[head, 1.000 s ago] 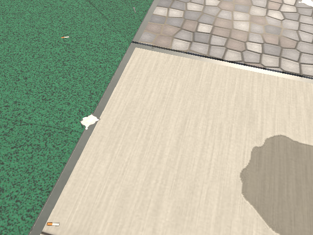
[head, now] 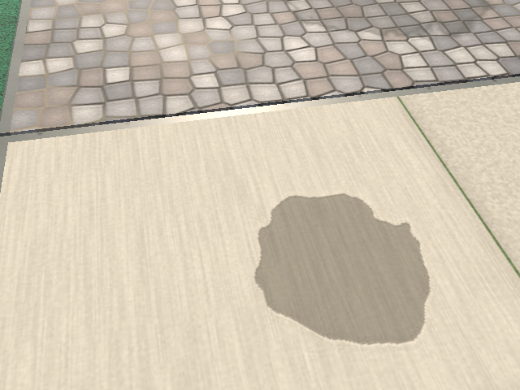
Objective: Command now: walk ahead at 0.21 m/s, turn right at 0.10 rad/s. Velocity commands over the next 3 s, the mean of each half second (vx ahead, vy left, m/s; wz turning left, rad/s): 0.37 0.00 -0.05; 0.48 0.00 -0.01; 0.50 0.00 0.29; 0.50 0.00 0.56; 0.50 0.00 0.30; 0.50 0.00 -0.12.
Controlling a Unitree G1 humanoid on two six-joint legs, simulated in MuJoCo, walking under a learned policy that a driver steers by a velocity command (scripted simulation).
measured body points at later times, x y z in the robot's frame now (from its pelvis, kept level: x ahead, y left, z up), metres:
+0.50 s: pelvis +0.16 -0.05 +0.01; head +0.17 -0.07 +0.46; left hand +0.21 +0.21 -0.12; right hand +0.23 -0.32 -0.13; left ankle +0.14 +0.09 -0.67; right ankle +0.14 -0.12 -0.74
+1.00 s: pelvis +0.44 -0.01 +0.00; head +0.46 +0.00 +0.45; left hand +0.49 +0.25 -0.15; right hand +0.49 -0.28 -0.13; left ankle +0.47 +0.04 -0.74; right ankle +0.40 -0.15 -0.65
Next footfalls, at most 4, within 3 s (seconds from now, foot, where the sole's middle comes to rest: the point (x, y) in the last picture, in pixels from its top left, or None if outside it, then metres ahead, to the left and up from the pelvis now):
0.32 right None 0.18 -0.13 -0.78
0.82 left None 0.51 0.05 -0.78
1.36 right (304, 290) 0.81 -0.13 -0.78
1.88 left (213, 236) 1.00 0.15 -0.78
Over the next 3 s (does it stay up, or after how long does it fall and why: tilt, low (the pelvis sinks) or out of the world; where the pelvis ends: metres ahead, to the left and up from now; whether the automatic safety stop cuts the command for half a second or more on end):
stays up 1.40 0.37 -0.01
